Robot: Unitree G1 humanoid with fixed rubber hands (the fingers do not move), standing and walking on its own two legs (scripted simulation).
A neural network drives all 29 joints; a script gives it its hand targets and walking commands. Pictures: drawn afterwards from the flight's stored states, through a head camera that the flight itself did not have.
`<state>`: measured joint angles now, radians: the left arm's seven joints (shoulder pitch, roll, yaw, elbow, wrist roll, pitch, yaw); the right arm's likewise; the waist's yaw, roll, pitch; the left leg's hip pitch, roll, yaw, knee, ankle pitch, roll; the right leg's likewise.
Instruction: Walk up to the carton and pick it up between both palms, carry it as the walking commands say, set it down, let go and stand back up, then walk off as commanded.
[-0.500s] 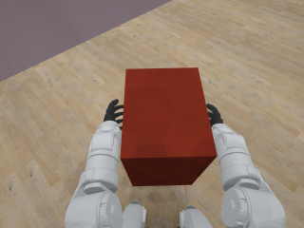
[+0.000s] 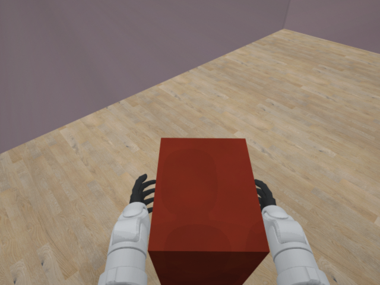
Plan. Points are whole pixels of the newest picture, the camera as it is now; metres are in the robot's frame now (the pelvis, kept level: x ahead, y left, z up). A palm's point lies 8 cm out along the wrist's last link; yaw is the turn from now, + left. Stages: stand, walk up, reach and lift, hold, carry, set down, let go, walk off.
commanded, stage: reach and lift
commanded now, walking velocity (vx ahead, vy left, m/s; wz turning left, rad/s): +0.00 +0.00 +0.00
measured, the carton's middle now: (201, 216) +0.33 +0.01 -0.04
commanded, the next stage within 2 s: hold in 1.42 s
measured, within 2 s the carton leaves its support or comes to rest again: neither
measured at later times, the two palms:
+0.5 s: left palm (128, 197) +0.29 +0.16 +0.09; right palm (275, 203) +0.30 -0.13 +0.07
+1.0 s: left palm (132, 198) +0.29 +0.15 +0.08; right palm (279, 211) +0.29 -0.14 +0.07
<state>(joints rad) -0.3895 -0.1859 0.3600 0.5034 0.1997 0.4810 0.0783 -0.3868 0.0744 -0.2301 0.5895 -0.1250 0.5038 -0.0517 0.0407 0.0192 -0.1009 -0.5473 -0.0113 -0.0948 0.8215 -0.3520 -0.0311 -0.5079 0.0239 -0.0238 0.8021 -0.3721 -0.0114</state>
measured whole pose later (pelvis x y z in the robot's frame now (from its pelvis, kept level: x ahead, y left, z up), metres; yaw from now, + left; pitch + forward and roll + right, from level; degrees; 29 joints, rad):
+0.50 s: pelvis -0.04 +0.00 +0.00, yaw +0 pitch -5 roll -1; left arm -0.56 -0.14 0.35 0.49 0.26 0.68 0.07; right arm -0.57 0.08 -0.33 0.62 -0.13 0.66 -0.06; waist 0.04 0.02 -0.03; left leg -0.41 -0.01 -0.10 0.78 -0.29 -0.03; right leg -0.37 0.02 -0.02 0.77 -0.32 -0.01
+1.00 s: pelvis -0.03 +0.00 +0.01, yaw +0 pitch -6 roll -1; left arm -0.51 -0.15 0.35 0.49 0.24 0.72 0.06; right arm -0.47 0.08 -0.25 0.54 -0.13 0.74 -0.07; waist 0.00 0.02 -0.03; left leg -0.34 -0.01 -0.10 0.74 -0.29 -0.03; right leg -0.29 0.02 -0.02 0.70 -0.31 -0.01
